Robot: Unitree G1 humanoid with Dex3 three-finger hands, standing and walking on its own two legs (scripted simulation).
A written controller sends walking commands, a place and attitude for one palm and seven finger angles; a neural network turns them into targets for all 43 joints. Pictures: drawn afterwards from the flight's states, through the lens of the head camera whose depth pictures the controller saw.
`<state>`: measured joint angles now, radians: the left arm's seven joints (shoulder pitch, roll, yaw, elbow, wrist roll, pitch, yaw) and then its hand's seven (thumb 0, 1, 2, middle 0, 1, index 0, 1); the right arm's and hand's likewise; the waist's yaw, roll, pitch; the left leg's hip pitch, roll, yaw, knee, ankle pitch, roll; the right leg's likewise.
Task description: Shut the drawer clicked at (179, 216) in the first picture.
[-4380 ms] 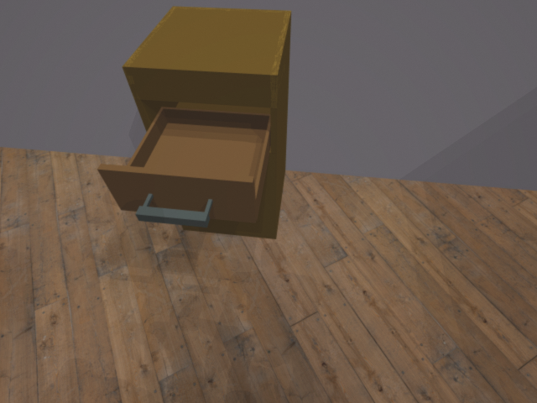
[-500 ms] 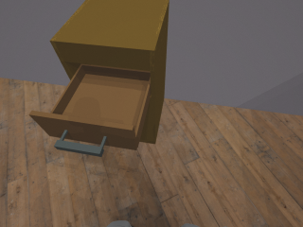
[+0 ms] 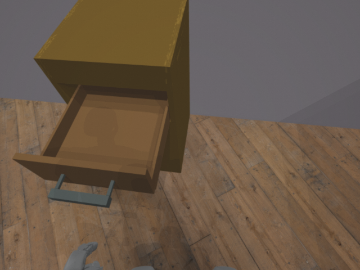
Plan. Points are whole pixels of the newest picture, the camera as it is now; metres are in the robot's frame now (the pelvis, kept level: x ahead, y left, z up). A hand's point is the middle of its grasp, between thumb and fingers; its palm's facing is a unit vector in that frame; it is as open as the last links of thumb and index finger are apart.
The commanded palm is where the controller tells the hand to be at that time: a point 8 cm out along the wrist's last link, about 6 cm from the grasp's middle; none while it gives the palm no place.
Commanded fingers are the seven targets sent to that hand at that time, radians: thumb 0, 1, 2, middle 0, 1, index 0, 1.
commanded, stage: come to a stop and stand still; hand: left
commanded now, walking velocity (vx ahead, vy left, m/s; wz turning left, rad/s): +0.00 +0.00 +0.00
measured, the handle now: (83, 189) +0.32 +0.31 -0.16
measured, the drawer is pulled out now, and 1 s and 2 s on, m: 0.30 0.30 0.30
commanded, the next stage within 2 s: look again from close up in 0.40 s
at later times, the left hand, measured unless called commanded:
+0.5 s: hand out of the picture +0.01 +0.15 -0.17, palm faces +0.04 -0.98 -0.21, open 7.3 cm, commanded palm none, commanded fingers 0.00 0.90 0.90 -0.20 -0.30 -0.20 -0.30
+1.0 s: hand out of the picture -0.01 +0.19 -0.16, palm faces -0.02 -0.97 -0.22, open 7.4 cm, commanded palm none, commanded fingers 0.00 0.90 0.90 -0.20 -0.30 -0.20 -0.30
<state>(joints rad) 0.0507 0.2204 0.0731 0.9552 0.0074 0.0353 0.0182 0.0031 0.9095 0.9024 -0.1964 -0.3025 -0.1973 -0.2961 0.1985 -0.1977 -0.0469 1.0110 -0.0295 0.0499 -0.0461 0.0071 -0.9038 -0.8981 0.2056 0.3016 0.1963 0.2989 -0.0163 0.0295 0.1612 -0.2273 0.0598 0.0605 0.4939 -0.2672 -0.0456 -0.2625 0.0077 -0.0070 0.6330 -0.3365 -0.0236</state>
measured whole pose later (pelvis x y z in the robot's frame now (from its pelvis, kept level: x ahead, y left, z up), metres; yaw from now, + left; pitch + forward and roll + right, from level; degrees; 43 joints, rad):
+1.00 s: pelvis -0.03 +0.01 +0.01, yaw -2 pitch -1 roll +1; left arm 0.31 0.18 -0.01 1.07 0.01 -0.01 0.02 0.00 0.91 0.90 -0.20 -0.30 -0.20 -0.30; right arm 0.34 -0.18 0.02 1.09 -0.02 -0.01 -0.02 0.01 -0.91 -0.90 0.20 0.30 0.20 0.30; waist -0.01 0.01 0.00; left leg -0.21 -0.04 0.02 0.44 -0.22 0.03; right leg -0.21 0.02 0.03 0.48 -0.26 -0.02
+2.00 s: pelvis -0.02 +0.08 +0.01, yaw -4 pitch +1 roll +5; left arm 0.28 0.19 0.04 0.98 0.04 0.01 0.03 0.00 0.90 0.90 -0.20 -0.30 -0.20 -0.30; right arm 0.21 -0.21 -0.04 0.95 -0.01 0.07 0.02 0.01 -0.91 -0.90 0.20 0.30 0.19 0.30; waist 0.04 -0.06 0.04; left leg -0.43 0.02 0.05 0.82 -0.36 -0.05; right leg -0.25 -0.17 -0.06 0.56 -0.31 0.04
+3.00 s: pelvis -0.03 +0.16 +0.00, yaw -4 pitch -2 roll +0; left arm 0.34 0.12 -0.01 1.08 0.02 0.00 0.03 0.00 0.91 0.90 -0.20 -0.30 -0.20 -0.30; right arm 0.33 -0.15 0.00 1.05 -0.02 0.01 -0.02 0.01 -0.92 -0.90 0.20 0.30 0.19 0.30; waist -0.01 0.01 -0.02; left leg -0.25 0.03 0.06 0.53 -0.25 0.00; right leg -0.24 -0.02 -0.06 0.53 -0.26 -0.01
